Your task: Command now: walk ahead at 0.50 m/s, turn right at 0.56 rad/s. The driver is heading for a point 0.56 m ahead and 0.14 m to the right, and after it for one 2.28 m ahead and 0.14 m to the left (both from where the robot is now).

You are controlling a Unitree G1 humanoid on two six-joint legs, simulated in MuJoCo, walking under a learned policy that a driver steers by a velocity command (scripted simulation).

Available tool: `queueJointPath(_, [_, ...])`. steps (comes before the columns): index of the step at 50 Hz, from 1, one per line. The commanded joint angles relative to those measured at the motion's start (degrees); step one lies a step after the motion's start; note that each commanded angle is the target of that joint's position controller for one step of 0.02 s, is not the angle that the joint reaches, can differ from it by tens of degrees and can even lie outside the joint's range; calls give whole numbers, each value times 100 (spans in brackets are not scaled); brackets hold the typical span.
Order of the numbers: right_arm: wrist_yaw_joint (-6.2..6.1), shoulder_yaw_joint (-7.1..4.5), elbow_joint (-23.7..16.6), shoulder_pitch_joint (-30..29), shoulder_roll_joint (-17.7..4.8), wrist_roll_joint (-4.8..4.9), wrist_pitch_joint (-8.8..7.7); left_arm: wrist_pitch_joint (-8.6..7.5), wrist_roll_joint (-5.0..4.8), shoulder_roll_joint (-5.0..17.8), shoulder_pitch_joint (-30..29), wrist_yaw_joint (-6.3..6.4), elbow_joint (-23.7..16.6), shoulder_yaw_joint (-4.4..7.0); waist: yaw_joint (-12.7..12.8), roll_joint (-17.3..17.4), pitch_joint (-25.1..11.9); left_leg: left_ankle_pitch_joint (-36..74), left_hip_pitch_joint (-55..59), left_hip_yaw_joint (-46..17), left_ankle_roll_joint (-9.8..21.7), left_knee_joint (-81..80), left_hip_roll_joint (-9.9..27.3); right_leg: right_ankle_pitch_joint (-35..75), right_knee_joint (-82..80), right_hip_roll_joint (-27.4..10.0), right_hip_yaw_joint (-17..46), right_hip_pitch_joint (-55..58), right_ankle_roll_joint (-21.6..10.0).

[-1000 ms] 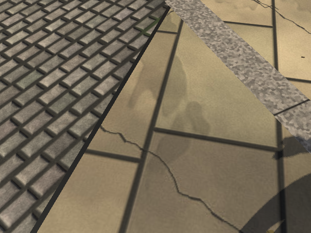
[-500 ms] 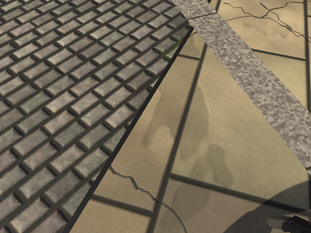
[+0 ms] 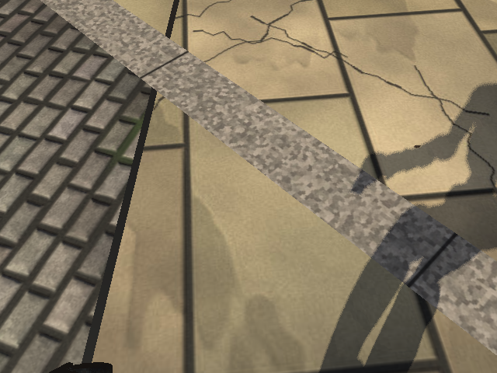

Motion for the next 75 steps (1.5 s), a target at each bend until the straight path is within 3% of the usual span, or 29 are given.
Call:
queueJointPath(1, [41,111,-808,235,-43,-247,-220,-1,-61,2032,1931,168,128,658,484,-1537,-1764,-532,-4153,-898,65,4711,-518,-1047,-995,-1495,4019,4973,-1670])
queueJointPath(2, [124,63,-868,-386,-500,-34,-455,-109,-9,1523,2037,120,-55,502,921,-762,-2283,-704,-4772,-2170,179,5219,-534,-1660,-1807,-1813,5075,5168,-1775])
queueJointPath(3, [166,-7,-1042,-910,-757,170,-576,-202,42,1227,1816,98,-19,410,948,-490,-1452,-120,-5179,-2184,329,5049,-271,-1229,-1944,-1692,4291,4609,-1479])
queueJointPath(6, [92,-56,-913,-761,-765,-109,-573,-265,105,775,903,146,-218,253,256,-78,-641,893,-4177,-2221,298,3801,262,482,-2047,-1057,2742,2602,-1081])
queueJointPath(15, [147,101,-1324,-1948,-275,-150,-387,-211,24,1075,1447,392,-70,332,581,-332,-232,3207,-3507,-1940,-187,686,-239,668,-2156,-378,1781,1479,-633])
queueJointPath(20, [260,29,-1497,-2245,-531,-73,-503,-132,-17,1007,1751,429,85,332,642,-465,-233,2971,-3322,-2176,14,-50,-382,316,-1533,-680,2501,2155,-505])
queueJointPath(23, [239,-104,-1303,-1439,-754,-83,-592,-74,9,932,1552,443,34,316,176,-686,-496,2469,-2267,-2014,330,-369,-457,962,-779,-582,2705,2253,-302])
queueJointPath(24, [202,-189,-1198,-739,-960,-172,-624,-85,49,674,1495,414,-43,216,-168,-507,-1114,2452,-1007,-2332,614,-265,-10,956,271,-269,2426,1880,-112])
queueJointPath(25, [153,-304,-1120,90,-1409,-283,-603,-111,32,332,1954,410,-175,109,-226,564,-2077,1810,1135,-4087,1290,-266,1255,-390,2176,411,1728,301,304])
queueJointPath(26, [209,-305,-943,351,-1340,-168,-522,-150,-71,397,2369,418,-256,53,-76,2036,-2436,389,1876,-6217,1808,-908,2035,-2667,3513,564,1419,-1103,479])
queueJointPath(28, [171,-104,-1109,-207,-613,-101,-418,-110,-70,1092,1533,410,-233,218,-225,779,-1005,-123,525,-4939,1364,-1179,1656,-1855,4104,-32,1290,-1630,555])
queueJointPath(30, [145,-16,-1053,-600,-396,-179,-380,-83,26,953,1159,380,-344,247,10,575,-348,1083,-674,-3770,1222,-1457,1218,-1280,3598,-387,1180,-1294,562])
queueJointPath(34, [171,-37,-816,-569,-501,-174,-471,-6,35,448,1074,358,-457,135,189,559,-113,3115,-1402,-2726,1435,-1802,1011,-1081,2743,-458,999,-845,652])
queueJointPath(39, [178,-73,-590,-562,-799,-11,-321,-165,167,232,524,266,-498,-12,114,570,-467,5182,-1445,-1818,1339,-1476,589,423,579,-175,447,176,771])
queueJointPath(42, [145,-94,-411,-239,-946,54,-192,-220,149,405,154,207,-597,38,38,628,-581,4836,-1038,-2099,1190,-1049,679,650,-219,27,538,472,707])
queueJointPath(45, [118,-24,-395,-272,-749,76,-166,-264,258,819,720,280,-395,211,422,514,-879,4086,-1377,-2205,738,-68,340,1885,-1189,-47,580,1965,355])
queueJointPath(46, [119,89,-564,-277,-459,-91,-207,-247,372,1267,1154,374,-412,308,550,-68,-1481,2573,-2080,-1980,428,1015,-56,4167,-767,-1047,1369,3139,0])
queueJointPath(47, [117,239,-496,563,-53,-96,-184,-131,433,1393,1169,419,-480,314,343,-1341,-2250,-1034,-3379,-1767,65,2686,-533,5407,-522,-2538,2634,4372,-1024])
queueJointPath(48, [101,108,-399,575,-569,19,-89,-34,333,1075,1244,393,-495,248,545,-1097,-2488,-1558,-3562,-2149,-29,3504,-426,4517,-708,-2455,2745,4047,-1168])
queueJointPath(49, [75,13,-494,254,-787,91,8,1,240,923,1037,379,-466,199,510,-877,-1951,-1296,-3953,-2087,-70,3901,-297,3538,-932,-2146,2332,3657,-1005])
queueJointPath(53, [-135,-43,-551,172,-547,-10,465,5,282,734,13,401,-365,153,32,-821,-895,-93,-3329,-1817,-334,3715,-66,1205,-1842,-1564,1242,1512,-695])
queueJointPath(61, [80,-42,-1044,-356,-514,-64,563,43,177,954,-151,506,-39,268,114,-750,-960,761,-2414,-1505,46,1796,9,791,-1803,-1827,545,1494,-634])
queueJointPath(64, [155,-129,-960,-16,-599,-101,565,125,17,930,-141,506,120,278,-93,-507,-894,1467,-1598,-1272,430,476,-283,49,-1097,-1593,163,1296,-106])
queueJointPath(65, [120,-204,-960,89,-822,-141,555,165,36,727,159,490,267,247,-50,172,-656,2125,-1308,-1851,694,-280,-84,-697,-238,-1212,-240,838,358])
queueJointPath(66, [-9,-344,-1159,13,-1534,-132,544,188,283,410,322,454,126,159,237,2086,-445,3789,-819,-4003,1451,-793,1405,-2617,1582,-281,-787,-632,1051])
queueJointPath(67, [49,-316,-1317,2,-1626,-345,429,171,272,633,-357,511,-98,221,-164,1786,-538,3632,-1317,-4728,2245,-1133,1814,-3170,2661,154,253,-1075,1057])
queueJointPath(68, [83,-288,-1321,-154,-1486,-392,302,179,167,774,-486,546,-103,275,-110,1249,-531,3013,-1429,-4360,2090,-1223,1545,-2710,3046,43,596,-1124,936])
queueJointPath(71, [-18,-149,-1451,-848,-991,-85,226,222,218,845,-80,658,186,367,256,889,-573,2793,-1446,-3575,1410,-1038,939,-1515,3030,-79,756,-979,922])
queueJointPath(75, [-126,-120,-1492,-615,-917,-88,259,128,136,645,-44,611,203,321,214,772,-873,3337,-976,-3476,1424,-870,736,-1057,2488,88,812,-825,1054])
Velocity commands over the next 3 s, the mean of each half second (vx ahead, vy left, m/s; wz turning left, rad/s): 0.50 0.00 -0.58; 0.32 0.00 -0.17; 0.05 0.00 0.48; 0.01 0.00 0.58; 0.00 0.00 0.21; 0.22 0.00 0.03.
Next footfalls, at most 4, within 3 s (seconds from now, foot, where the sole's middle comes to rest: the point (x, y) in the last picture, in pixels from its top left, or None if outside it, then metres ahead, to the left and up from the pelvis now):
0.48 left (232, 361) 0.48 0.07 -0.75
0.90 right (348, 321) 0.57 -0.24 -0.75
1.30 left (251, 319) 0.59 0.02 -0.75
1.78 right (332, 311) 0.60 -0.21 -0.75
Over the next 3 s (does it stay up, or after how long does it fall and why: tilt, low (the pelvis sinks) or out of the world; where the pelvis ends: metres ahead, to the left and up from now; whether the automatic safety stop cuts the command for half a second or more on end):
stays up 0.61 -0.02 0.03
